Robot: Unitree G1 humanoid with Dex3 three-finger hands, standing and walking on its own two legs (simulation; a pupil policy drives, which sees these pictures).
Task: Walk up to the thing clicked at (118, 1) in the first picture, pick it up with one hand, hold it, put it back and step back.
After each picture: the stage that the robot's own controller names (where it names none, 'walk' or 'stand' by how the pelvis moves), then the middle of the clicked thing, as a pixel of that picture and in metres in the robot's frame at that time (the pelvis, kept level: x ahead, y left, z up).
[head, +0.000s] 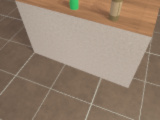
stand; (116, 2) +0.95 -0.20 -0.02
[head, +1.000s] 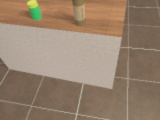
walk; (78, 5) +0.86 +0.08 +0.00
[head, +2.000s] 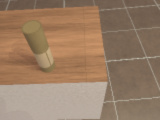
stand; (41, 49) +0.47 +0.21 +0.01
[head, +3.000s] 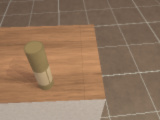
stand; (41, 68) +0.43 +0.19 -0.02
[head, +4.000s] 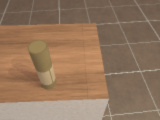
stand; (44, 67) +0.43 +0.18 -0.02
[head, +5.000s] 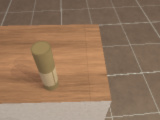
stand; (46, 68) +0.42 +0.17 -0.02
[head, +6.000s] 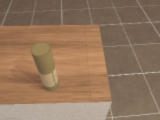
stand; (47, 69) +0.42 +0.17 -0.02
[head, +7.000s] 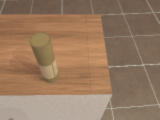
rise first; (46, 61) +0.43 +0.17 -0.02
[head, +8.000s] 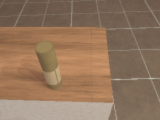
go down; (50, 67) +0.43 +0.18 -0.02
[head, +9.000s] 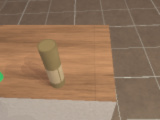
go down; (53, 66) +0.43 +0.18 -0.02
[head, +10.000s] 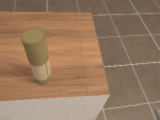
go down; (39, 60) +0.42 +0.16 +0.03
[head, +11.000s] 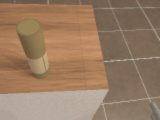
close in; (36, 53) +0.43 +0.16 +0.04
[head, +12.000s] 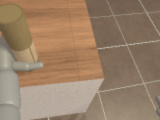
close; (21, 44) +0.43 +0.18 +0.07
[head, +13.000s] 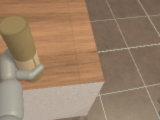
lift; (25, 54) +0.40 +0.17 +0.06
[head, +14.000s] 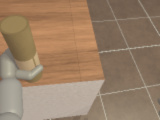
lift; (25, 54) +0.40 +0.17 +0.06
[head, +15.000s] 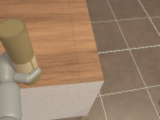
lift; (23, 57) +0.39 +0.18 +0.06
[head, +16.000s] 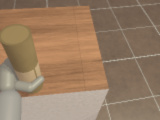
hold; (26, 65) +0.35 +0.18 +0.10
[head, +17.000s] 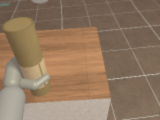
hold; (31, 62) +0.32 +0.16 +0.17
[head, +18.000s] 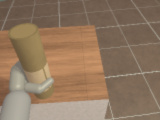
crouch; (35, 66) +0.33 +0.15 +0.14
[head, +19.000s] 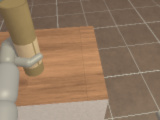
crouch; (25, 42) +0.40 +0.18 +0.18
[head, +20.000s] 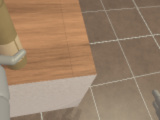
lower; (6, 39) +0.46 +0.20 +0.05
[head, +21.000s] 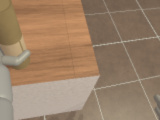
lower; (10, 39) +0.45 +0.20 +0.08
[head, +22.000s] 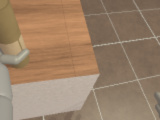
lower; (9, 38) +0.45 +0.20 +0.08
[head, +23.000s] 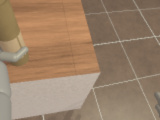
lower; (8, 35) +0.46 +0.20 +0.08
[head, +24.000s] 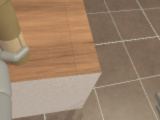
rest; (9, 34) +0.46 +0.20 +0.08
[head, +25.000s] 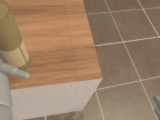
withdraw; (10, 44) +0.43 +0.20 +0.07
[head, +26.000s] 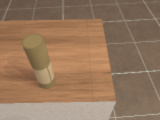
sink last; (41, 65) +0.41 +0.19 +0.03
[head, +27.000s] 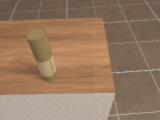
stand; (44, 58) +0.45 +0.19 +0.03
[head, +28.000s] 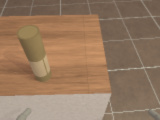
stand; (37, 57) +0.43 +0.20 +0.04
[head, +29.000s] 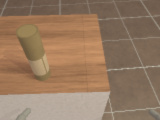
stand; (36, 56) +0.44 +0.20 +0.04
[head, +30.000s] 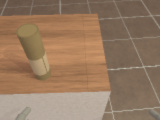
stand; (36, 55) +0.44 +0.20 +0.04
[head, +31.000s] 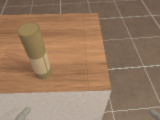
stand; (37, 54) +0.44 +0.20 +0.05
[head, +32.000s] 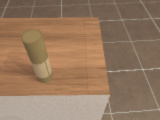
stand; (39, 59) +0.43 +0.20 +0.01
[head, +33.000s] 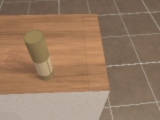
walk; (41, 58) +0.45 +0.19 -0.01
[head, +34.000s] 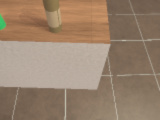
walk; (52, 9) +0.68 +0.17 +0.00
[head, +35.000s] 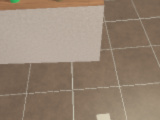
walk; out of the picture +0.99 +0.20 +0.00
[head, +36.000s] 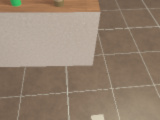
stand; out of the picture +1.04 +0.19 -0.01
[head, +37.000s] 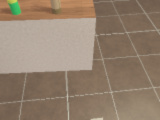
stand; out of the picture +1.06 +0.20 -0.02
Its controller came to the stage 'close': yes
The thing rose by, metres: 0.20
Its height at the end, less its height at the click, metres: +0.00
